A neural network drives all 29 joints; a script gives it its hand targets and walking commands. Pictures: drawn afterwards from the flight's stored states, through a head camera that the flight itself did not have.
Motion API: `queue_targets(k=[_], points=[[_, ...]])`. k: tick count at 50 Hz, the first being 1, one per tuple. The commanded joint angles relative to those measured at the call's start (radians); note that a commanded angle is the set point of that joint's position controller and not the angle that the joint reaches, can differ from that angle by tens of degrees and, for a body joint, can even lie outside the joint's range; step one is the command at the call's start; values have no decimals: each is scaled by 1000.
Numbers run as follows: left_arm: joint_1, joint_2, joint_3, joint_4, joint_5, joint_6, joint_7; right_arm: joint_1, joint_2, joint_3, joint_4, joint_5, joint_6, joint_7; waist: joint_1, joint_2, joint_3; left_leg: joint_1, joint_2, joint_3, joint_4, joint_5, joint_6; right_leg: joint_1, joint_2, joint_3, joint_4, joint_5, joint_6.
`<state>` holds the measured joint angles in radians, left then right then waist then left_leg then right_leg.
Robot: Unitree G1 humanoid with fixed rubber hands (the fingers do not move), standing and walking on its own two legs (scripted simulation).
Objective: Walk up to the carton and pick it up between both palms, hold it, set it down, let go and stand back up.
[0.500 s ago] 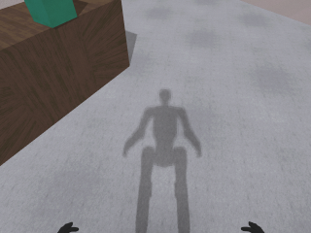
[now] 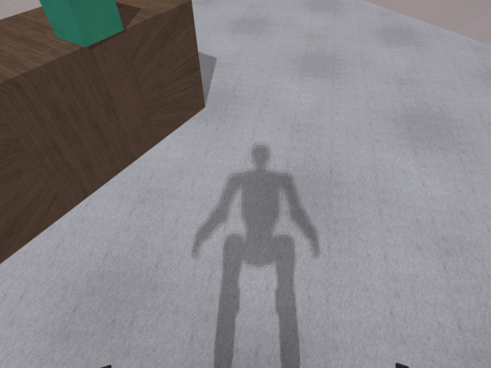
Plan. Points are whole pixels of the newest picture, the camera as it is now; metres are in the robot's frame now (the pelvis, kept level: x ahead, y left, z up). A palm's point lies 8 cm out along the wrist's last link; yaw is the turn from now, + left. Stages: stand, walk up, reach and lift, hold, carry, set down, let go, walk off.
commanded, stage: walk up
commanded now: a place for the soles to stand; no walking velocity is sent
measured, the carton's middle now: (79, 2) +1.43 +0.75 +0.06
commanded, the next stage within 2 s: none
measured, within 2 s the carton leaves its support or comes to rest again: neither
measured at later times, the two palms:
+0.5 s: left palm out of the picture +0.13 +0.43 -0.09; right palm (376, 339) +0.20 -0.20 -0.09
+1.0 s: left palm (22, 354) +0.17 +0.41 -0.10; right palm (324, 233) +0.42 -0.15 -0.10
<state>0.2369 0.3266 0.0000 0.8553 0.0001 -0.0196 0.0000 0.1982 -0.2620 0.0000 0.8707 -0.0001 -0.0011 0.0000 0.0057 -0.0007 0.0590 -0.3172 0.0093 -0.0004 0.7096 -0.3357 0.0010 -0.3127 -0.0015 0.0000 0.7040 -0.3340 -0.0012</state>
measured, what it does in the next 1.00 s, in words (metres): walks ahead, turning left: left foot, then right foot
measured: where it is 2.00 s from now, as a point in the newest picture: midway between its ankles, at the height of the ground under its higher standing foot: (204, 303)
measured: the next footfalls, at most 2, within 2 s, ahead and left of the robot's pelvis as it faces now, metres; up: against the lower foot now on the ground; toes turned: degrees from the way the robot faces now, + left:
left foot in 0.30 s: +0.09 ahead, +0.22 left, +0.00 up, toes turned +10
right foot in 0.66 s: +0.26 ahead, +0.03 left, +0.00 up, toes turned +13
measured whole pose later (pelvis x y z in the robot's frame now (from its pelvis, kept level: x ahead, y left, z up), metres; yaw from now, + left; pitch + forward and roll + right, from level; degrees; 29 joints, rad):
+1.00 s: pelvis +0.24 +0.12 +0.01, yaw +19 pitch -2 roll +1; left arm 0.34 0.38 0.00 0.86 0.00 -0.10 -0.04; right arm 0.30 -0.41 -0.02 0.87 0.00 -0.02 0.05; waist 0.09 -0.01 0.06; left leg -0.46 0.07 -0.04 1.00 -0.32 0.00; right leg -0.17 -0.03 -0.10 0.64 -0.44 -0.04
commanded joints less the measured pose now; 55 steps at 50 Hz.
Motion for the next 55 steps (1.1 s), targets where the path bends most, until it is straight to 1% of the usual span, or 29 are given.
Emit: queue_targets(k=[1,2,3,4,5,9,12,13,14,15,16,17,19,21,22,27,30,31,32,33,34,35,37,40,43,51,53,54,55], points=[[99,398,167,-89,55,-77,-20,-105,-357,-122,-131,-41,-30,62,135,14,-75,-511,-7,-203,-167,-376,32,449,-189,230,-283,-520,-151],[120,431,185,-73,50,-83,-14,-171,-285,-110,-168,-42,-24,64,160,-265,-49,-640,-38,-27,188,-169,32,491,-414,486,-487,-629,-222],[81,436,186,-89,46,-91,-11,-166,-300,-109,-166,-50,-22,62,134,-193,-6,-643,85,-31,347,-110,14,421,-536,531,-541,-546,-270],[17,409,175,-111,42,-96,-7,-123,-328,-112,-148,-44,-26,70,85,-91,19,-571,90,-50,362,-56,4,301,-520,483,-542,-495,-253],[-11,400,163,-106,42,-95,-9,-81,-348,-123,-134,-35,-29,79,59,-74,-2,-482,107,-55,362,-39,-1,225,-485,431,-542,-490,-252],[-46,415,170,-116,51,-91,-33,-39,-341,-131,-114,-8,-23,113,51,-233,0,-313,86,46,187,-89,-27,143,-363,153,-488,-355,-200],[-116,444,167,-124,55,-76,-46,23,-342,-134,-86,8,-28,111,3,-223,-32,-103,67,91,14,-124,-15,63,-322,52,-353,-348,-169],[-176,421,158,-128,51,-64,-49,159,-337,-140,-35,14,-37,102,-73,-151,-74,75,35,122,-131,-21,-16,-5,-261,-49,-199,-328,-135],[-166,341,135,-131,55,-55,-48,295,-369,-160,33,7,-47,84,-120,74,-129,263,-38,119,-224,-20,-11,-74,-175,-164,136,-256,-95],[-115,248,96,-137,49,-53,-52,392,-480,-192,51,-6,-55,63,-148,286,-141,439,75,-218,-327,-178,40,-320,-99,-136,442,-222,-39],[-144,214,71,-172,34,-59,-53,346,-554,-194,13,-15,-64,49,-114,348,-63,420,265,-701,-478,-348,139,-591,-23,-52,559,-240,6],[-190,283,80,-175,29,-66,-45,242,-593,-196,-15,6,-69,45,-99,276,-32,381,356,-904,-552,-437,306,-651,-49,60,537,-208,-17],[-219,333,93,-157,21,-89,-49,214,-492,-149,-15,19,-74,39,-70,104,32,356,295,-712,-424,-113,283,-575,-81,69,453,-132,-8],[-168,300,93,-133,24,-89,-52,210,-436,-127,-13,8,-77,33,-48,152,-30,342,231,-552,-372,179,235,-458,-73,33,359,-105,1],[-151,289,91,-133,20,-87,-56,206,-435,-125,-22,6,-80,33,-43,190,-55,347,227,-530,-354,233,229,-416,-62,34,309,-127,-1],[-262,295,92,-161,21,-93,-55,214,-441,-115,-29,1,-80,25,-51,133,30,246,260,-583,-342,176,277,-397,-41,34,146,-150,-13],[-246,288,94,-152,22,-106,-56,158,-448,-116,-57,-2,-86,24,-23,166,-4,205,227,-539,-264,342,257,-276,-17,30,57,-119,-25],[-200,295,98,-138,19,-110,-52,123,-444,-113,-62,-1,-86,23,8,139,-27,165,201,-505,-194,394,235,-160,-8,35,-30,-97,-28],[-62,301,109,-96,18,-118,-47,41,-420,-103,-88,6,-85,21,88,109,-95,-1,151,-419,-47,407,183,109,-21,70,-174,1,-48],[105,379,139,-42,31,-128,-32,-5,-344,-75,-117,22,-90,25,175,-72,-199,-224,8,-241,239,364,104,452,-136,243,-364,-29,-85],[166,461,164,-26,22,-127,-20,56,-235,-36,-110,17,-94,23,168,-284,-263,-499,-103,-69,476,-165,51,690,-441,527,-405,18,-116],[94,464,158,-34,3,-116,-22,76,-347,-65,-85,-3,-74,11,118,-134,-202,-573,-64,-92,547,-188,41,604,-522,626,-467,-154,-127],[-2,385,137,-53,4,-110,-18,41,-369,-76,-62,3,-70,16,68,-26,-13,-528,6,-105,520,-10,44,373,-409,393,-476,-41,-71],[-29,337,129,-53,9,-110,-21,85,-349,-88,-62,7,-60,37,32,-166,3,-405,43,-51,422,73,23,311,-286,130,-445,332,-7],[38,331,135,-70,8,-109,-21,31,-331,-83,-99,6,-51,44,57,-134,-24,-427,50,-17,369,94,5,369,-282,77,-405,480,-35],[81,370,145,-98,19,-87,-31,-116,-310,-84,-141,10,-72,51,107,-140,58,-350,86,78,31,52,3,310,-303,10,-316,325,-173],[23,387,143,-111,17,-68,-33,-27,-314,-101,-108,5,-82,44,39,-116,3,-160,44,138,-118,64,29,228,-297,-54,-197,306,-156],[0,366,132,-121,12,-57,-34,135,-337,-116,-52,-3,-87,37,-44,-23,-83,78,2,135,-214,140,39,169,-246,-125,22,376,-125],[28,276,102,-132,6,-52,-28,326,-402,-154,-3,-18,-96,22,-110,165,-217,373,4,-15,-256,118,66,0,-177,-146,355,326,-79]])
